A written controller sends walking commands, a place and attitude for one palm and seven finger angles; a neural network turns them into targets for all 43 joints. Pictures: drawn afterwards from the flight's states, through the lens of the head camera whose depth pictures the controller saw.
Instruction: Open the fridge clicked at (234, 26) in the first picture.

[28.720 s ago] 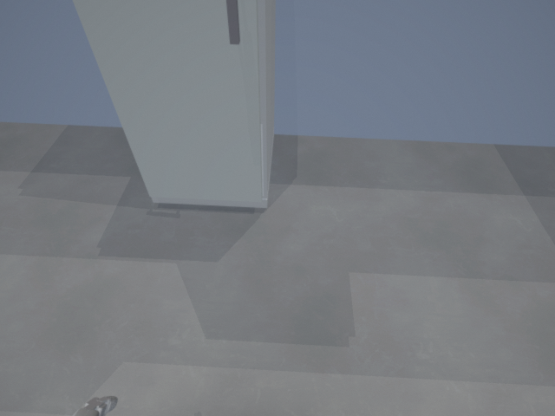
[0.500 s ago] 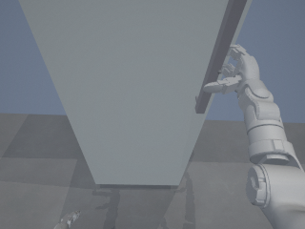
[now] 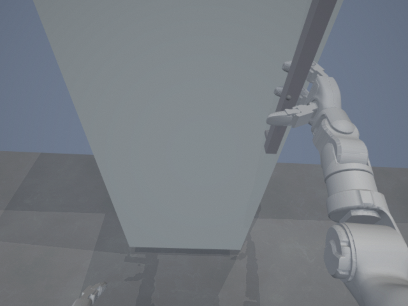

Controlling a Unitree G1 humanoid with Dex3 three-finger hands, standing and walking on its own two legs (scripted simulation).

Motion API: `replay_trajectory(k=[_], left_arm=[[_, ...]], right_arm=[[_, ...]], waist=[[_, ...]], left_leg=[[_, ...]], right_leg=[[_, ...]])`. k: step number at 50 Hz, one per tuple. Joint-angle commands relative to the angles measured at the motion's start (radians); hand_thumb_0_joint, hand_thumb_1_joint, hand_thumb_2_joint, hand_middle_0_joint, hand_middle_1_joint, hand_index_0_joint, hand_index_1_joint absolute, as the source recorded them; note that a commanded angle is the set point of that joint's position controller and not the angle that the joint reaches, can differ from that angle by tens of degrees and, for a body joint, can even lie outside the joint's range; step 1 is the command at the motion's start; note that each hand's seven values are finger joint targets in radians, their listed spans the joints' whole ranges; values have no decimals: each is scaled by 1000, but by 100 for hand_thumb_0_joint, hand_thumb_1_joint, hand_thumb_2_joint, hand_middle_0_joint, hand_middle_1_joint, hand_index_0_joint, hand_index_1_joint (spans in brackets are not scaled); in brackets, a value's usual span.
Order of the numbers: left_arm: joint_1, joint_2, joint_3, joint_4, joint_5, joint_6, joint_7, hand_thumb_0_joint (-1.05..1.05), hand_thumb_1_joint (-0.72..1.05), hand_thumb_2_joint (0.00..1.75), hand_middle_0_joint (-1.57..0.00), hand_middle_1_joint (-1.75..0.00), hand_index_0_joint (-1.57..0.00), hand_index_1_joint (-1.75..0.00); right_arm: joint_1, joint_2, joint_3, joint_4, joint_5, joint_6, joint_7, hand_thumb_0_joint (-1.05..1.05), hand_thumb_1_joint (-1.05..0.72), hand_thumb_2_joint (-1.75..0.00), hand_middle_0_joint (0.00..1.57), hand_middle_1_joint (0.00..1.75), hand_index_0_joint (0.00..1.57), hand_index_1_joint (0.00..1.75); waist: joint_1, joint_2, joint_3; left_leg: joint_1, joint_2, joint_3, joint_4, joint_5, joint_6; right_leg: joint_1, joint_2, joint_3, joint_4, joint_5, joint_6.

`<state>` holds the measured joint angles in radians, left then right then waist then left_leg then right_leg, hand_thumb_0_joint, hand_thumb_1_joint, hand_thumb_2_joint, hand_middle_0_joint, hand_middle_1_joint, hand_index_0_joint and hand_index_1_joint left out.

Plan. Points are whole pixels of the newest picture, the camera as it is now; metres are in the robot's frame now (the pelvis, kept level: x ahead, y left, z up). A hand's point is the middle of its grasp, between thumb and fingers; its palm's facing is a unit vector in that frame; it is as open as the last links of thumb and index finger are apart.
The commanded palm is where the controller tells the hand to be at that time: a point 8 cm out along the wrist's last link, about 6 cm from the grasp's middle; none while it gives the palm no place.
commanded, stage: slide the fingers in behind the handle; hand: right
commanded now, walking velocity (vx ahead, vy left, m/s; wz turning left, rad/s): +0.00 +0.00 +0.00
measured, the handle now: (289, 82) +0.49 -0.11 +0.23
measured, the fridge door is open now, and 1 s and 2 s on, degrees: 0 0 0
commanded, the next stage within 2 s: grip the handle and tug to test in 0.32 s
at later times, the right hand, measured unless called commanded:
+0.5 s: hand (289, 99) +0.43 -0.10 +0.23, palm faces -0.06 +1.00 +0.01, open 13.9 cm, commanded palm +0.41 -0.16 +0.22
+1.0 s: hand (289, 98) +0.43 -0.11 +0.23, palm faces -0.06 +1.00 +0.01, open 7.3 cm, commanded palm +0.41 -0.16 +0.22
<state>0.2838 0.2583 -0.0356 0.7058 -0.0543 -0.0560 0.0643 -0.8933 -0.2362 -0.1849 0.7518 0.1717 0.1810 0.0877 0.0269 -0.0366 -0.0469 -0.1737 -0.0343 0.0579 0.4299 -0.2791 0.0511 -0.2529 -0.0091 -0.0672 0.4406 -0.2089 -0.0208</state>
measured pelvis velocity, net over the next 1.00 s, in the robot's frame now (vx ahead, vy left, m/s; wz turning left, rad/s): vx -0.01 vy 0.00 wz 0.00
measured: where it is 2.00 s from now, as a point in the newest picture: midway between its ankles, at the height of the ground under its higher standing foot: outside the picture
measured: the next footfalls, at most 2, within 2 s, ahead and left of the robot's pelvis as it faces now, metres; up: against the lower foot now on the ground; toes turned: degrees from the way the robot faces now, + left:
none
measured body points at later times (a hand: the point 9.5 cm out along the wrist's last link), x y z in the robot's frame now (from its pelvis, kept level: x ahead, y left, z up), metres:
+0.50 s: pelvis +0.00 +0.00 +0.00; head -0.02 +0.02 +0.45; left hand +0.12 +0.24 -0.11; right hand +0.43 -0.16 +0.23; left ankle -0.03 +0.08 -0.74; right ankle +0.01 -0.11 -0.74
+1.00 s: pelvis -0.01 +0.00 +0.00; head -0.02 +0.01 +0.45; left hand +0.11 +0.24 -0.11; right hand +0.43 -0.16 +0.23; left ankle -0.03 +0.08 -0.74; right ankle +0.01 -0.11 -0.74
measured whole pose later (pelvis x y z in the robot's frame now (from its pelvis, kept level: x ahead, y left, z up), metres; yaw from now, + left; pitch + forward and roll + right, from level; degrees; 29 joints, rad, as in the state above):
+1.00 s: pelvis -0.01 +0.00 +0.00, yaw +0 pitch +0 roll +0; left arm 0.27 0.25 -0.04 0.70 -0.05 -0.04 0.06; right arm -0.87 -0.22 -0.16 0.69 0.17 0.21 0.06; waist 0.02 -0.04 -0.05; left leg -0.15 -0.04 0.05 0.41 -0.26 0.05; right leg -0.23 -0.01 -0.07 0.43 -0.20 -0.02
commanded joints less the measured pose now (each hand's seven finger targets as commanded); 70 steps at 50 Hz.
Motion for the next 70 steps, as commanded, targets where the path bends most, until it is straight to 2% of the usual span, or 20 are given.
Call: replay_trajectory(k=[1,8,11,13,21,25,27,32,38,39,46,47,49,51,53,57,61,64,67,70], left_arm=[[-63,116,39,-133,-5,-34,4,0,90,90,-20,-30,-20,-30],[-66,111,39,-132,-5,-40,3,0,90,90,-20,-30,-20,-30],[-62,117,41,-128,-1,-37,2,0,90,90,-20,-30,-20,-30],[-71,110,36,-134,-2,-35,1,0,90,90,-20,-30,-20,-30],[-85,110,38,-148,-3,-27,-2,0,90,90,-20,-30,-20,-30],[-90,111,38,-140,-5,-29,0,0,90,90,-20,-30,-20,-30],[-95,105,34,-137,-5,-29,0,0,90,90,-20,-30,-20,-30],[-93,110,35,-134,-1,-23,3,0,90,90,-20,-30,-20,-30],[-103,103,34,-143,-4,-25,-1,0,90,90,-20,-30,-20,-30],[-93,110,38,-140,-1,-26,1,0,90,90,-20,-30,-20,-30],[-95,110,36,-139,-3,-22,1,0,90,90,-20,-30,-20,-30],[-99,106,35,-141,-4,-23,1,0,90,90,-20,-30,-20,-30],[-84,113,40,-136,0,-23,2,0,90,90,-20,-30,-20,-30],[-88,113,37,-132,-2,-20,5,0,90,90,-20,-30,-20,-30],[-86,109,38,-137,-4,-23,4,0,90,90,-20,-30,-20,-30],[-69,113,39,-120,0,-19,7,0,90,90,-20,-30,-20,-30],[-65,110,38,-120,3,-19,6,0,90,90,-20,-30,-20,-30],[-62,115,42,-126,7,-17,6,0,90,90,-20,-30,-20,-30],[-67,109,37,-124,2,-18,9,0,90,90,-20,-30,-20,-30],[-64,117,36,-126,3,-17,12,0,90,90,-20,-30,-20,-30]], right_arm=[[-532,-184,-25,-244,-2,-71,-4,0,50,-30,30,120,30,120],[-568,-128,18,-265,5,-65,-9,0,50,-30,30,120,30,120],[-528,-201,-55,-245,5,-63,-17,0,50,-30,30,120,30,120],[-533,-167,-19,-263,-2,-62,-15,0,50,-30,30,120,30,120],[-491,-158,-18,-306,3,-49,-12,0,50,-30,30,120,30,120],[-526,-158,-11,-324,2,-46,-19,0,31,-38,32,123,32,123],[-534,-109,33,-319,3,-39,-18,0,22,-42,33,124,33,124],[-500,-173,-28,-290,4,-30,-23,0,-1,-52,35,127,35,127],[-511,-112,26,-314,5,-39,-20,0,-29,-64,38,131,38,131],[-496,-149,-10,-295,10,-42,-22,0,-34,-66,39,132,39,132],[-503,-173,-23,-302,1,-41,-24,0,-67,-80,43,137,43,137],[-514,-136,11,-309,1,-39,-21,0,-71,-82,43,137,43,137],[-485,-163,-21,-272,4,-37,-26,0,-81,-86,44,139,44,139],[-500,-172,-21,-257,0,-32,-21,0,-90,-90,45,140,45,140],[-523,-141,6,-284,-2,-35,-21,0,-90,-90,45,140,45,140],[-532,-188,-34,-235,-6,-32,-33,0,-90,-90,45,140,45,140],[-552,-164,-15,-215,-13,-40,-45,0,-90,-90,45,140,45,140],[-519,-209,-61,-215,-10,-53,-49,0,-90,-90,45,140,45,140],[-541,-187,-40,-199,-4,-58,-37,0,-90,-90,45,140,45,140],[-544,-245,-78,-182,-7,-68,-34,0,-90,-90,45,140,45,140]], waist=[[0,85,-293],[11,64,-305],[-8,108,-308],[-6,58,-301],[-12,91,-299],[-5,62,-291],[5,62,-275],[-9,101,-283],[-1,58,-283],[-6,105,-288],[-11,73,-290],[-4,41,-285],[-9,103,-277],[-3,100,-260],[0,52,-270],[6,109,-250],[6,81,-249],[-9,114,-290],[2,108,-257],[-5,108,-259]], left_leg=[[25,24,-63,-46,416,-34],[-4,17,-59,-50,392,-30],[29,20,-65,-51,407,-34],[24,23,-64,-49,403,-31],[36,20,-61,-52,412,-31],[11,18,-62,-61,377,-29],[-2,16,-55,-60,364,-27],[29,22,-64,-63,380,-33],[6,18,-61,-67,358,-28],[21,17,-58,-69,360,-30],[27,18,-61,-69,354,-26],[14,18,-61,-70,354,-26],[22,15,-56,-74,346,-28],[18,18,-61,-74,343,-31],[3,17,-62,-73,350,-27],[-2,17,-60,-79,317,-32],[-11,18,-60,-75,302,-29],[29,20,-64,-71,338,-31],[13,20,-67,-76,329,-34],[28,25,-74,-77,319,-37]], right_leg=[[179,18,58,-7,237,-49],[217,16,64,-4,239,-46],[189,18,63,-9,237,-48],[190,19,57,-9,234,-45],[197,16,57,-14,243,-47],[217,15,63,-13,233,-45],[219,13,66,-16,228,-42],[187,16,60,-21,219,-46],[214,14,63,-20,218,-42],[206,12,64,-19,221,-44],[204,11,64,-27,221,-42],[211,12,60,-24,220,-41],[197,10,64,-26,216,-43],[179,11,61,-30,200,-44],[203,12,60,-23,214,-44],[173,10,66,-28,184,-44],[171,11,69,-27,179,-44],[170,13,64,-23,203,-46],[159,13,59,-26,176,-46],[136,15,57,-31,158,-48]])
